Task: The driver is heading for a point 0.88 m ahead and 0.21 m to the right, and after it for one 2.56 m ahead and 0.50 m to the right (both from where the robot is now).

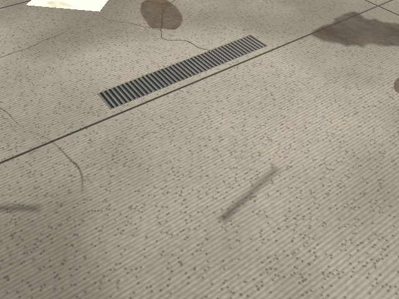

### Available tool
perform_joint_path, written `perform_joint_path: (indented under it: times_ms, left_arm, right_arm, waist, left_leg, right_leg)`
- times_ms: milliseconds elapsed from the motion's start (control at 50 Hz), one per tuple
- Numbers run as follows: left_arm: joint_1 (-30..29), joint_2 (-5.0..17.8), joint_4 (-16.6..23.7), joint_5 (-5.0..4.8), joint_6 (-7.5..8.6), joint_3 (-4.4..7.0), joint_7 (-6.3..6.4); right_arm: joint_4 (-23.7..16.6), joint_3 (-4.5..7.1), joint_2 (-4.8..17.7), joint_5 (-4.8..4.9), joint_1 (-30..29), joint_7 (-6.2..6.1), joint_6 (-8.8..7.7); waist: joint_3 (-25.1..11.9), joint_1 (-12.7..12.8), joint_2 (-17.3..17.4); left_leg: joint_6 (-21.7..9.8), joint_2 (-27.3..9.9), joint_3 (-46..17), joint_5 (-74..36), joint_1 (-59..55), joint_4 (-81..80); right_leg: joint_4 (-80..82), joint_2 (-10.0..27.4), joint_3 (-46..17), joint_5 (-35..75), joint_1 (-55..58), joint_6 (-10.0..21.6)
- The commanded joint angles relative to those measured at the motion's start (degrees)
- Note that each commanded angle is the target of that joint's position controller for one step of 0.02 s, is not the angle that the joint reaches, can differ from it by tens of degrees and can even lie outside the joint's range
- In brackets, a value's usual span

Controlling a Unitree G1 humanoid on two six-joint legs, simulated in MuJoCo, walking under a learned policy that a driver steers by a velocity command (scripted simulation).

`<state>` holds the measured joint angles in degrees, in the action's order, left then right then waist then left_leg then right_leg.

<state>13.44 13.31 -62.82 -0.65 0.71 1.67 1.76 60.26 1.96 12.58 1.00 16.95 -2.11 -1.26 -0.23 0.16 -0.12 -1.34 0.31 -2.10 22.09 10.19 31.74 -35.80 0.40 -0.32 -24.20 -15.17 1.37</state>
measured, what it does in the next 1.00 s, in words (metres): walks ahead: left foot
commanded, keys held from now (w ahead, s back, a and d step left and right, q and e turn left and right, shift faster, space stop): w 0.50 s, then w+e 0.50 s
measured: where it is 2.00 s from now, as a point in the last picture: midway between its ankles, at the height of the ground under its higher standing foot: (249, 207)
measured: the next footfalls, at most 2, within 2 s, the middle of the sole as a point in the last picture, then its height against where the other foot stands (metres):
left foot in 0.54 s outside the picture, level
right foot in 1.10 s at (250, 261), level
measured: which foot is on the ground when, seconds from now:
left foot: down 0.00-0.10, up 0.12-0.52, down 0.54-1.00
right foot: down 0.00-0.56, up 0.58-1.00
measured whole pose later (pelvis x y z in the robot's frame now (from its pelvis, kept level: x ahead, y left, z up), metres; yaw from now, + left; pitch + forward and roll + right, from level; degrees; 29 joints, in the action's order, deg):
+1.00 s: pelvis +0.48 +0.02 +0.00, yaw -13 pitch +1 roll +3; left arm 6.3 13.3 -48.6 -1.2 2.6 3.7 -2.1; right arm 58.4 3.0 14.0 -0.2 18.2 -1.3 -5.1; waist 0.8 -3.4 -1.2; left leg -0.8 2.1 14.9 18.6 -5.4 12.1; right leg -40.0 6.2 0.5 1.3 -38.6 3.1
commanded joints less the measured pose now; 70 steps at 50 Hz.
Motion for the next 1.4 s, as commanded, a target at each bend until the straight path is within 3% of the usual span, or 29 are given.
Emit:
perform_joint_path:
  times_ms: [20, 80, 100, 120, 140, 200, 240, 360, 460, 520, 540, 560, 580, 600, 640, 700, 760, 880, 980, 1040, 1080, 1100, 1120, 1140, 1160, 1180, 1220, 1280, 1400]
  left_arm:
    - [-3.5, 2.7, 3.9, -0.66, 3.08, 0.35, -1.14]
    - [6.5, 3.0, 0.5, -1.05, 4.19, 0.81, -1.65]
    - [13.2, 6.7, -1.4, -0.55, 4.38, 1.91, -1.55]
    - [20.9, 14.0, -2.9, -0.68, 4.73, 3.78, -2.13]
    - [20.2, 11.5, -2.5, 0.39, 5.45, 2.65, -2.47]
    - [12.3, 6.2, 0.8, 0.18, 6.27, 0.94, -2.93]
    - [13.3, 3.4, 0.9, 0.53, 5.42, -0.09, -2.74]
    - [15.3, 7.5, 2.2, 0.83, 4.01, 0.36, -0.61]
    - [16.4, 8.4, 1.6, -0.46, 3.92, 1.47, -0.46]
    - [14.3, 8.8, 2.7, 0.28, 2.79, 1.88, -0.59]
    - [13.3, 7.9, 4.0, 0.85, 2.60, 1.31, -0.78]
    - [20.2, 0.0, 5.1, 0.79, 3.39, -0.77, -1.43]
    - [19.2, 0.5, 4.3, -0.58, 4.92, -0.67, -1.60]
    - [12.9, 5.9, 6.6, -2.44, 5.77, 1.08, -1.54]
    - [7.9, 6.3, 7.8, -2.08, 5.55, 1.90, -0.46]
    - [11.5, 2.5, 6.9, -1.68, 2.67, 2.48, -0.31]
    - [6.6, 3.2, 9.7, -1.21, 1.38, 3.18, -0.12]
    - [-5.1, 2.7, 14.3, -0.51, 2.63, 2.90, -2.34]
    - [-14.5, 1.6, 19.8, -0.51, 2.70, 1.79, -4.54]
    - [-13.0, 3.9, 21.9, -0.76, 2.47, 2.65, -5.63]
    - [-1.9, 8.3, 20.3, -1.14, 2.23, 4.98, -5.61]
    - [7.9, 12.4, 18.0, -1.18, 1.98, 7.17, -4.61]
    - [11.3, 19.1, 17.1, -1.20, 1.63, 8.63, -3.37]
    - [12.1, 18.0, 18.8, -0.42, 2.40, 7.70, -3.55]
    - [11.4, 13.7, 18.4, 0.31, 2.96, 6.47, -3.66]
    - [7.6, 11.4, 18.8, -0.02, 3.51, 5.87, -3.53]
    - [-0.3, 7.7, 21.0, 0.06, 3.79, 4.62, -3.37]
    - [-0.4, 8.8, 21.6, -0.12, 3.98, 4.68, -2.52]
    - [4.3, 11.4, 21.1, -0.35, 2.96, 5.42, -0.81]
  right_arm:
    - [-1.3, 2.50, 10.7, 0.60, 2.6, 0.29, -1.75]
    - [-4.3, 1.83, 8.7, 0.99, -5.7, 0.86, -2.09]
    - [-5.7, 1.14, 6.1, 0.73, -7.9, 0.99, -2.54]
    - [-8.0, 0.67, 3.8, 0.39, -8.7, 0.81, -3.62]
    - [-8.4, 1.16, 5.8, 1.06, -9.1, 0.86, -4.53]
    - [-7.1, 1.53, 6.0, 1.29, -7.6, 2.06, -5.76]
    - [-7.6, 2.05, 6.1, 0.61, -9.5, 2.66, -5.59]
    - [-12.5, 0.08, 1.7, 0.47, -22.1, 3.64, -4.56]
    - [-14.9, 0.50, 5.2, 0.85, -25.2, 4.64, -4.57]
    - [-11.0, 3.31, 10.2, 0.79, -10.2, 4.24, -4.62]
    - [-8.5, 4.53, 12.8, 0.74, 0.3, 3.59, -4.40]
    - [-7.0, 5.80, 18.5, -0.78, 8.1, 3.28, -4.11]
    - [-6.7, 4.32, 14.4, -0.73, 7.3, 3.53, -4.16]
    - [-7.2, 3.24, 11.1, -0.29, 1.2, 3.59, -4.64]
    - [-8.2, 1.94, 6.6, -0.66, -8.0, 3.99, -5.61]
    - [-6.7, 1.59, 4.1, -1.72, -9.7, 4.13, -6.30]
    - [-5.4, 2.09, 6.5, -1.96, -8.0, 3.11, -6.62]
    - [-5.0, 2.32, 9.3, -1.95, -3.6, 0.82, -5.83]
    - [-3.6, 2.89, 10.9, -0.90, 3.1, 0.49, -3.73]
    - [-4.9, 3.58, 13.0, -0.51, 1.6, 0.28, -2.38]
    - [-6.1, 3.95, 14.4, -0.35, -0.4, -0.05, -1.50]
    - [-7.0, 3.67, 14.0, -0.34, -1.1, -0.08, -1.65]
    - [-9.6, 1.39, 5.9, -2.46, 3.6, 0.89, -2.96]
    - [-11.7, 0.74, 6.1, -0.79, 2.0, 1.93, -5.95]
    - [-13.6, 2.00, 10.2, 1.64, -6.3, 2.58, -7.77]
    - [-14.4, 1.81, 9.8, 1.88, -8.2, 2.58, -8.53]
    - [-13.0, 2.71, 10.4, -0.14, -6.4, 1.84, -7.64]
    - [-13.9, 2.87, 8.6, -1.45, -5.8, 1.79, -5.37]
    - [-18.6, 1.70, 6.1, -1.59, -18.8, 1.84, -5.30]
  waist:
    - [9.0, -1.0, 10.6]
    - [9.2, 5.3, 7.1]
    - [6.9, 7.2, -1.2]
    - [3.6, 8.7, -16.9]
    - [3.8, 7.2, -13.4]
    - [6.6, 2.9, -3.9]
    - [5.8, 2.7, -5.0]
    - [7.7, 4.3, -5.3]
    - [8.5, 2.2, -5.7]
    - [-2.1, -6.2, -6.9]
    - [-8.6, -10.9, -5.5]
    - [-19.7, -8.3, 8.8]
    - [-22.5, -8.3, 12.3]
    - [-11.2, -6.8, 10.1]
    - [-1.7, -2.6, 3.8]
    - [0.5, 1.4, 6.0]
    - [3.5, 1.7, 4.5]
    - [5.2, -1.2, 1.4]
    - [7.3, -4.6, 0.3]
    - [3.9, -1.7, 3.6]
    - [-3.0, 5.1, 5.5]
    - [-8.0, 10.0, 3.1]
    - [-13.3, 5.6, -11.7]
    - [-22.5, 5.2, -10.6]
    - [-16.3, 7.7, -5.5]
    - [-9.7, 5.6, -3.0]
    - [-3.9, 0.3, 0.7]
    - [-2.4, -1.8, -0.3]
    - [1.1, 2.3, -4.5]
  left_leg:
    - [-11.4, -15.7, -23.5, 24.7, 6.0, -20.8]
    - [-6.9, -9.4, -13.1, 13.6, 15.4, -13.4]
    - [-3.5, -3.7, -4.7, 4.1, 21.3, 0.0]
    - [0.1, 2.8, 3.8, 3.7, 30.5, 18.8]
    - [-0.3, 1.6, -1.4, 9.5, 36.3, 31.1]
    - [-3.2, -5.0, -1.8, -3.6, 41.1, 36.1]
    - [-2.5, -6.5, 0.3, -8.4, 37.2, 30.8]
    - [1.0, -3.2, 5.4, -20.1, 27.1, 7.6]
    - [-1.9, -2.5, 4.0, -21.8, 22.4, -0.5]
    - [-5.4, 1.8, 6.2, -18.1, 1.4, -0.3]
    - [-7.8, -3.4, 0.4, -16.3, -15.1, 0.7]
    - [-16.6, -20.2, -26.5, -2.0, -37.0, -4.2]
    - [-17.5, -24.3, -42.5, 4.7, -34.7, -15.6]
    - [-13.5, -22.3, -33.9, 5.3, -24.9, -17.3]
    - [-9.8, -18.3, -17.3, -6.0, -6.8, -20.4]
    - [-7.8, -13.9, -4.7, -12.2, 3.1, -24.1]
    - [-9.1, -14.2, 0.2, -15.5, 3.9, -26.7]
    - [-8.0, -13.9, 8.5, -22.4, -2.8, -27.1]
    - [-7.5, -16.8, 12.1, -30.2, -15.1, -22.3]
    - [-5.9, -17.4, 14.9, -54.7, -18.1, -13.3]
    - [-4.1, -16.1, 16.3, -67.8, -15.3, 3.6]
    - [-1.7, -13.7, 16.7, -58.1, -5.5, 18.4]
    - [1.8, -5.0, 15.1, -9.6, 19.2, 40.1]
    - [2.1, 2.9, 0.9, 12.4, 31.2, 51.1]
    - [0.3, -0.7, -3.5, 7.6, 37.5, 51.5]
    - [-0.9, -3.5, -3.1, 2.0, 37.8, 46.8]
    - [0.1, -7.4, -2.8, -3.4, 29.1, 37.6]
    - [3.0, -7.6, -1.5, -6.6, 24.3, 30.1]
    - [4.8, -1.6, 1.0, -26.2, 20.1, 3.1]
  right_leg:
    - [-6.5, -0.4, 2.5, -0.3, -8.8, 1.8]
    - [8.6, -0.6, 1.9, 2.5, 8.5, 4.0]
    - [13.9, 5.3, -8.7, 1.0, 16.5, 5.6]
    - [23.4, 17.1, -31.3, -3.6, 24.4, 12.5]
    - [26.0, 22.2, -41.1, -3.1, 24.7, 15.5]
    - [25.2, 17.4, -24.5, 8.9, 22.9, 11.1]
    - [26.2, 13.6, -15.4, 20.7, 21.0, 8.7]
    - [30.4, 10.3, -5.4, 24.9, 11.1, 8.6]
    - [28.8, 14.2, -3.8, 31.7, 16.7, 7.5]
    - [9.6, 12.3, -1.0, 58.4, 17.1, 4.8]
    - [-4.8, 9.9, -0.5, 50.2, 6.6, 3.1]
    - [-29.2, -0.2, 1.6, 20.3, -15.1, -0.8]
    - [-40.1, -2.9, -7.5, -6.9, -20.8, 0.1]
    - [-43.7, 0.3, -8.1, -4.1, -25.7, 1.3]
    - [-38.6, 5.8, -5.7, 5.7, -21.7, 2.2]
    - [-33.5, 8.3, -5.9, 9.5, -14.1, 2.6]
    - [-29.7, 8.7, -6.6, 15.1, -20.3, 1.8]
    - [-11.1, 7.2, -2.9, 29.4, -25.1, 0.5]
    - [-2.7, 5.9, 1.9, 24.7, -29.5, 2.1]
    - [-1.2, 1.6, 6.8, 16.4, -21.6, 4.8]
    - [0.5, -3.3, 8.8, 14.1, -5.5, 7.9]
    - [4.7, -3.1, 4.3, 16.9, 11.2, 10.6]
    - [5.6, 12.1, -22.6, 15.2, 32.3, 18.8]
    - [17.0, 20.4, -49.3, 7.8, 41.2, 26.3]
    - [19.7, 18.3, -42.0, 10.1, 38.4, 21.8]
    - [19.4, 15.9, -32.8, 14.9, 29.9, 19.2]
    - [20.9, 11.1, -21.3, 25.1, 13.6, 16.0]
    - [23.3, 8.7, -16.6, 31.5, 4.9, 16.0]
    - [20.9, 3.3, -10.8, 31.7, -0.9, 11.0]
